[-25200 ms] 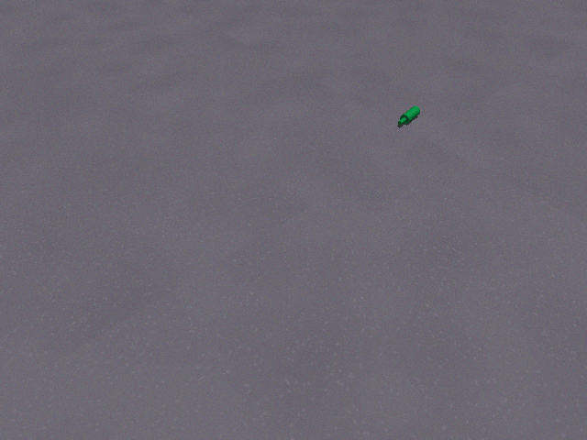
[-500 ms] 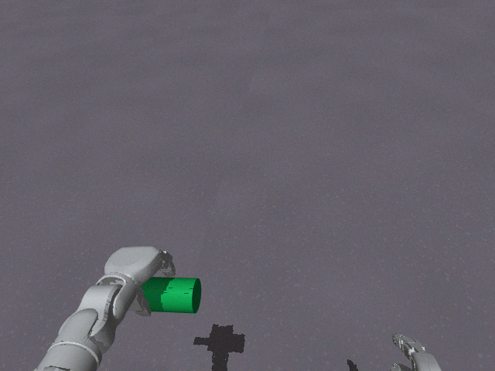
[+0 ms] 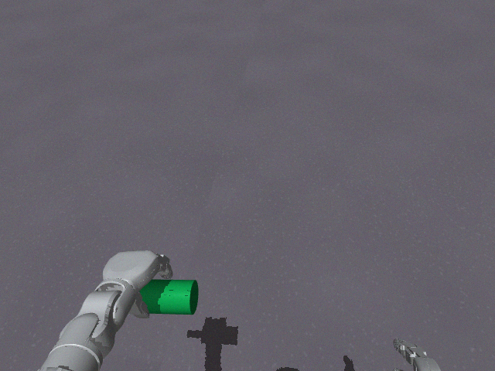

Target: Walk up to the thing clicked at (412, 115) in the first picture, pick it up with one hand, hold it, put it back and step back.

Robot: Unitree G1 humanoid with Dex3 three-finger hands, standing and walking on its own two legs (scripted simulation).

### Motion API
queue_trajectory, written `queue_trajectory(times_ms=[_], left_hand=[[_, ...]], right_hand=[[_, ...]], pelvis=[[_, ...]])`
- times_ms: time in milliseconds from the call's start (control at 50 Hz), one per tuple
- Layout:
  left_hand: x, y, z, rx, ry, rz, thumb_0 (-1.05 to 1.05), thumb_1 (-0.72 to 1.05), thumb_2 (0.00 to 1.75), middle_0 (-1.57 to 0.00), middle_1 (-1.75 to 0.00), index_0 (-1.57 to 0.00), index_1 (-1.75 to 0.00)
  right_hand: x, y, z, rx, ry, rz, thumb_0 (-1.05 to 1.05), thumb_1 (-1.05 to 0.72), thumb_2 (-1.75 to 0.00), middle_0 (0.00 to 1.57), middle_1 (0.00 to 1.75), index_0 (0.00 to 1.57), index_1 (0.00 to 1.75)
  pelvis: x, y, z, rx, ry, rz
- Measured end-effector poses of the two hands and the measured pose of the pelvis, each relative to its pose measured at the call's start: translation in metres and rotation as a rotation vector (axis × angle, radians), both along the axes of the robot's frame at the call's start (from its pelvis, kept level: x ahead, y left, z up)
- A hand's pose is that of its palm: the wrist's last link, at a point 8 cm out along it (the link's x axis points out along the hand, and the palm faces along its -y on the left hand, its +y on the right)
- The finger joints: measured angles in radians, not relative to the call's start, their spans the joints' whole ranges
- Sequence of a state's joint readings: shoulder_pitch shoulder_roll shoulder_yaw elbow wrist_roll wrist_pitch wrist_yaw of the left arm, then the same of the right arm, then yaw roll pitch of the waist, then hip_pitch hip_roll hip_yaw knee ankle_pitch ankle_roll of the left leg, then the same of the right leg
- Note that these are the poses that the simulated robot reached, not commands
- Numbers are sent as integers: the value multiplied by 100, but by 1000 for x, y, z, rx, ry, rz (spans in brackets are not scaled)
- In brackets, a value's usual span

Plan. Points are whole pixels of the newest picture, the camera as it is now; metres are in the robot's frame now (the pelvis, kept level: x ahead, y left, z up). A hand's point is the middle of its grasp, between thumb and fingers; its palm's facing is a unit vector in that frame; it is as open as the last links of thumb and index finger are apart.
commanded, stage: crouch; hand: left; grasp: from above
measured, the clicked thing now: (145, 296) +0.29 +0.23 -0.11
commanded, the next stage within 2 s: lower in 1.76 s
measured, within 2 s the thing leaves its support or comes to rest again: neither
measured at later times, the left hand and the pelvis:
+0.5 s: hand (166, 302) +0.34 +0.24 -0.28, palm faces -0.41 +0.06 -0.91, open 8.5 cm; pelvis -0.06 +0.01 -0.16, yaw +1 degrees
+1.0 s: hand (182, 309) +0.39 +0.25 -0.48, palm faces -0.44 +0.03 -0.90, open 8.5 cm; pelvis -0.08 +0.01 -0.32, yaw +0 degrees
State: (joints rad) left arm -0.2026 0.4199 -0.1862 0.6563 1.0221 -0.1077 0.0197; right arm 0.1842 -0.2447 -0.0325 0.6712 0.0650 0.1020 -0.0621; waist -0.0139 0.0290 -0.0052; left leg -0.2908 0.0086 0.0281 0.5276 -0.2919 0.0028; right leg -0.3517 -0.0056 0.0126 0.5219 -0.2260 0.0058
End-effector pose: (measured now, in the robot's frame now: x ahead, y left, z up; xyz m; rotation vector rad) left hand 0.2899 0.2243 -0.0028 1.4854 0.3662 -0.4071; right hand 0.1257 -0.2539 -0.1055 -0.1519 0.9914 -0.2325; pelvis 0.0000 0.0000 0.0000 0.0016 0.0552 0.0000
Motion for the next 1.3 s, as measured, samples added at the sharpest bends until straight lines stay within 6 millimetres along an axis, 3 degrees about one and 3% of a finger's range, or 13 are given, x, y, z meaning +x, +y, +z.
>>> queue_trajectory(times_ms=[120,240,420,540,640,800,920,1140,1300], left_hand=[[0,1,-40,27,1,-26,-1,25,20,-80,-37,-86,-32],[14,4,-89,78,-36,-44,-1,25,21,-80,-38,-86,-32],[45,9,-179,113,-74,-23,-1,26,21,-79,-38,-85,-32],[59,11,-238,114,-74,-4,-1,26,23,-78,-39,-84,-34],[66,13,-287,104,-43,-3,-1,24,26,-76,-42,-82,-37],[80,16,-357,69,-25,-29,-1,24,27,-76,-43,-82,-38],[94,20,-397,67,-35,-28,-1,26,24,-77,-40,-83,-34],[116,23,-444,63,-27,6,-2,28,22,-78,-35,-85,-28],[121,28,-470,55,-13,1,-2,28,20,-80,-34,-86,-27]], right_hand=[[-9,-6,-14,-31,60,25,1,-90,-89,20,30,20,30],[-34,-19,-48,-68,136,26,1,-90,-89,21,30,20,30],[-103,-31,-127,-126,271,-21,1,-90,-89,20,30,20,30],[-147,-23,-183,-126,347,-54,1,-90,-89,20,30,20,30],[-170,-13,-224,-107,382,-50,1,-90,-89,21,30,20,30],[-178,-5,-275,-98,412,4,1,-89,-89,21,30,20,30],[-175,-9,-301,-104,439,51,1,-89,-89,21,30,21,30],[-176,-20,-334,-96,485,92,1,-90,-90,21,30,20,30],[-187,-21,-352,-92,527,89,1,-90,-90,21,30,20,30]], pelvis=[[-6,-1,-15,-5,78,14],[-19,0,-49,-16,197,21],[-46,4,-127,-29,379,18],[-63,8,-182,-35,463,19],[-74,10,-222,-45,511,21],[-83,11,-276,-66,572,27],[-82,9,-306,-76,605,32],[-80,4,-344,-82,615,28],[-82,5,-367,-90,613,19]])
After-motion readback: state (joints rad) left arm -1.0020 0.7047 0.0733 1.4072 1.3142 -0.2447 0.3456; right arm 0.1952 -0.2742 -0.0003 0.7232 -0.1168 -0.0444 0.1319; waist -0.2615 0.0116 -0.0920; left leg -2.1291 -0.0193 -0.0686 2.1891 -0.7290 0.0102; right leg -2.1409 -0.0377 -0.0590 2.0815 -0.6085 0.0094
